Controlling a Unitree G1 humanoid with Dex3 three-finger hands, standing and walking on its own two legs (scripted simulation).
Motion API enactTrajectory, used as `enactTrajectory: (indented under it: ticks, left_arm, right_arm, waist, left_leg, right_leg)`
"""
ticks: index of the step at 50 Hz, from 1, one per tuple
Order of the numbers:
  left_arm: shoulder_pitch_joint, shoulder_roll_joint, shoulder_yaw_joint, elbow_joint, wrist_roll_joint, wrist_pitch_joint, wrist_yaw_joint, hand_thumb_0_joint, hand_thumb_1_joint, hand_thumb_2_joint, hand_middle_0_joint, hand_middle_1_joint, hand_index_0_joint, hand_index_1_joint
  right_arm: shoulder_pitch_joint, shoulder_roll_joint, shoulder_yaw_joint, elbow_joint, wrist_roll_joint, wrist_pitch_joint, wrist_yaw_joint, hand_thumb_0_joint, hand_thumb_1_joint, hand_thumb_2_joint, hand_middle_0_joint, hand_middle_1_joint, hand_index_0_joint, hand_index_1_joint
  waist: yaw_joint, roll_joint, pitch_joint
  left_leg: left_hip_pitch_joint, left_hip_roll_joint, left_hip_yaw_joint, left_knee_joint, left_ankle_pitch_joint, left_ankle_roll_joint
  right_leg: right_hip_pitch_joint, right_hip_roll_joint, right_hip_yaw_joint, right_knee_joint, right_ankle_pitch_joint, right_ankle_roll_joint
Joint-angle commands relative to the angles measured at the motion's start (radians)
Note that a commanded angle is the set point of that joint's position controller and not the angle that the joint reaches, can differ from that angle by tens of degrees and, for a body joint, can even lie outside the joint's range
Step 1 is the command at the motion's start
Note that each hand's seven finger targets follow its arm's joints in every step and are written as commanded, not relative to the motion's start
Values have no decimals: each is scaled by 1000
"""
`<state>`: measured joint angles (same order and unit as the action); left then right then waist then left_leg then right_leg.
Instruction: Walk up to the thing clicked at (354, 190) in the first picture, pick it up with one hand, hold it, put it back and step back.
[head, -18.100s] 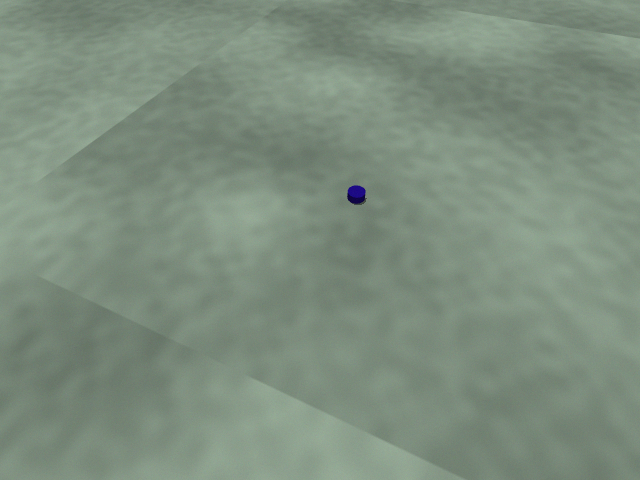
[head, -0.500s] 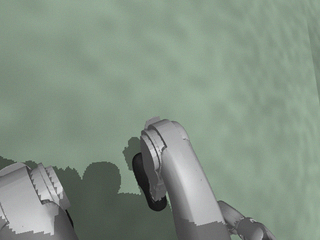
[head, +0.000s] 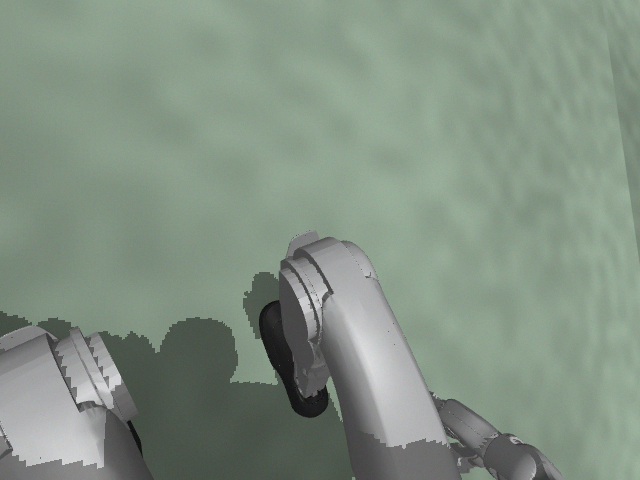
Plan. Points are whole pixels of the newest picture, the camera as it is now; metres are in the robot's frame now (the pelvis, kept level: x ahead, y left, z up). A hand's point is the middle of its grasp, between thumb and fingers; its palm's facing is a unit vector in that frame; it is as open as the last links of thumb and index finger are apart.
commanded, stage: close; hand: left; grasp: from above
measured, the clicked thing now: out of the picture +0.45 +0.34 -0.28
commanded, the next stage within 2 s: settle in 0.44 s
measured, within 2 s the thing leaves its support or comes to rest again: leaves its support in 0.82 s
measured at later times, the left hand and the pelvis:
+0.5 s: hand out of the picture +0.43 +0.34 -0.25, palm faces -0.43 -0.17 -0.89, open 10.0 cm; pelvis +0.00 +0.00 +0.00, yaw +0 degrees
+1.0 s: hand out of the picture +0.44 +0.35 -0.22, palm faces -0.39 -0.15 -0.91, open 10.0 cm; pelvis +0.00 +0.00 +0.00, yaw +1 degrees
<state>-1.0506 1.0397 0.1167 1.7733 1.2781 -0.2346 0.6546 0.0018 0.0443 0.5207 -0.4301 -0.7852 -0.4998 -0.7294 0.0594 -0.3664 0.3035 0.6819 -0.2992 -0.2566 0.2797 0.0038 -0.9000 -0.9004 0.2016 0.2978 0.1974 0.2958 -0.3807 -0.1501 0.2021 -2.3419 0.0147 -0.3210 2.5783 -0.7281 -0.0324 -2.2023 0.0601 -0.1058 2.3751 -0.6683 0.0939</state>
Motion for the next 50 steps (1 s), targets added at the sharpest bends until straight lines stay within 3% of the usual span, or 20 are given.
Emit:
enactTrajectory:
  ticks: [1,7,13,16,18,27,29,32,35,36,38,39,40,41,43,44,45,46,49,50]
  left_arm:
    - [-184,183,-17,-56,-15,-5,19,0,186,480,-520,-755,-581,-691]
    - [-197,214,-2,-63,-20,-8,14,0,295,458,-620,-708,-677,-648]
    - [-189,187,-26,-81,-17,-11,0,0,398,505,-701,-714,-754,-658]
    - [-193,228,0,-105,-12,-15,4,0,437,519,-736,-707,-786,-654]
    - [-176,194,-14,-69,-14,-13,1,0,472,522,-768,-692,-815,-643]
    - [-203,209,-11,-73,-6,-13,11,0,624,573,-884,-709,-928,-662]
    - [-190,204,-22,-72,-12,-9,4,0,512,594,-861,-702,-908,-657]
    - [-224,234,4,-122,-12,-7,5,0,497,580,-848,-693,-894,-647]
    - [-219,214,-15,-117,-9,8,-15,0,485,598,-848,-696,-888,-656]
    - [-238,255,27,-184,-14,7,-11,0,498,589,-844,-710,-892,-664]
    - [-240,253,40,-223,-18,11,-10,0,509,572,-862,-678,-906,-634]
    - [-257,232,27,-244,-15,9,-12,0,517,564,-865,-677,-909,-632]
    - [-194,206,19,-142,-11,21,-18,0,517,546,-867,-666,-911,-623]
    - [-259,200,10,-255,-9,11,-26,0,533,549,-872,-667,-919,-621]
    - [-228,218,33,-230,-9,22,-42,0,533,569,-870,-677,-915,-633]
    - [-215,234,53,-283,-12,21,-49,0,534,585,-879,-674,-920,-634]
    - [-229,194,29,-349,-20,20,-63,0,534,595,-889,-661,-925,-626]
    - [-209,209,59,-370,-29,23,-64,0,568,607,-909,-675,-946,-639]
    - [-201,120,13,-405,-40,33,-99,0,626,628,-955,-686,-990,-651]
    - [-209,126,33,-469,-52,35,-107,0,646,618,-956,-696,-998,-655]
  right_arm:
    - [170,-316,-85,18,2,3,-12,0,-892,-898,199,300,199,300]
    - [176,-328,-82,8,5,5,-15,0,-894,-899,199,300,199,300]
    - [160,-310,-77,3,5,7,-15,0,-893,-898,199,300,199,300]
    - [180,-329,-89,4,6,14,-21,0,-894,-899,199,300,199,300]
    - [176,-312,-82,11,4,16,-21,0,-893,-899,199,300,199,300]
    - [177,-310,-71,5,4,23,-26,0,-892,-899,199,300,199,300]
    - [168,-312,-70,0,6,23,-28,0,-908,-901,200,300,200,300]
    - [187,-318,-84,10,7,30,-32,0,-907,-901,200,300,200,300]
    - [182,-318,-93,-2,10,29,-29,0,-910,-902,200,300,200,300]
    - [196,-328,-104,1,10,32,-30,0,-907,-901,200,300,200,300]
    - [191,-327,-117,-6,12,39,-31,0,-907,-901,200,300,200,300]
    - [187,-321,-118,-7,11,41,-28,0,-907,-901,200,300,200,300]
    - [187,-314,-119,5,11,42,-26,0,-909,-902,200,300,200,300]
    - [182,-316,-126,-13,11,41,-22,0,-905,-901,200,300,200,300]
    - [196,-313,-140,8,21,44,-21,0,-905,-900,200,300,200,300]
    - [199,-312,-150,6,25,47,-23,0,-905,-900,200,300,200,300]
    - [193,-297,-156,-6,32,45,-18,0,-906,-901,200,300,199,300]
    - [199,-302,-167,-2,35,52,-20,0,-903,-900,200,300,199,300]
    - [207,-285,-196,7,52,55,-11,0,-907,-902,200,300,199,300]
    - [211,-284,-209,-8,63,63,-14,0,-902,-900,200,300,199,300]
  waist:
    - [-55,520,-613]
    - [-55,519,-598]
    - [-54,520,-610]
    - [-44,527,-634]
    - [-52,510,-610]
    - [-55,512,-610]
    - [-60,486,-605]
    - [-39,546,-652]
    - [-49,550,-627]
    - [-30,598,-691]
    - [-10,648,-758]
    - [-11,665,-766]
    - [-30,622,-690]
    - [-27,633,-704]
    - [-17,634,-706]
    - [8,649,-736]
    - [15,663,-774]
    - [33,671,-818]
    - [27,662,-799]
    - [51,670,-860]
  left_leg:
    - [484,33,145,-268,235,22]
    - [487,33,133,-287,209,22]
    - [497,32,143,-272,211,23]
    - [483,31,145,-283,214,25]
    - [479,33,143,-279,207,24]
    - [483,33,134,-278,217,24]
    - [470,32,143,-272,205,29]
    - [503,33,140,-285,237,21]
    - [504,32,144,-286,215,21]
    - [548,33,137,-304,258,14]
    - [592,34,137,-311,294,6]
    - [600,32,138,-311,304,3]
    - [556,34,144,-302,263,8]
    - [539,27,154,-302,266,10]
    - [538,27,159,-292,265,12]
    - [542,22,170,-302,267,13]
    - [568,21,173,-304,286,11]
    - [585,21,172,-312,296,9]
    - [572,17,186,-315,277,12]
    - [584,13,190,-334,285,13]
  right_leg:
    - [322,25,-177,-169,275,-93]
    - [301,19,-182,-170,244,-94]
    - [310,22,-177,-172,252,-92]
    - [322,26,-173,-184,250,-95]
    - [310,26,-176,-176,244,-94]
    - [302,22,-182,-172,251,-94]
    - [319,25,-175,-187,249,-90]
    - [319,23,-174,-179,266,-95]
    - [298,18,-171,-169,254,-97]
    - [313,20,-174,-168,275,-101]
    - [312,17,-175,-153,299,-108]
    - [304,14,-179,-148,308,-110]
    - [293,16,-175,-152,284,-108]
    - [285,18,-173,-157,286,-106]
    - [284,14,-166,-156,284,-108]
    - [298,14,-157,-169,279,-110]
    - [301,12,-153,-167,294,-112]
    - [311,11,-154,-176,297,-115]
    - [268,7,-145,-176,288,-117]
    - [284,7,-141,-189,289,-118]
